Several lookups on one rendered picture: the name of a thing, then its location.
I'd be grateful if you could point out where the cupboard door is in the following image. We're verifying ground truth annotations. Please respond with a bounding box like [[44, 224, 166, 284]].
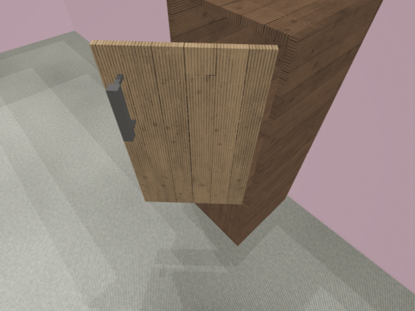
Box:
[[89, 40, 279, 205]]

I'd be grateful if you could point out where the handle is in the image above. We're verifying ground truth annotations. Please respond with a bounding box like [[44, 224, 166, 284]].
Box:
[[106, 74, 136, 142]]

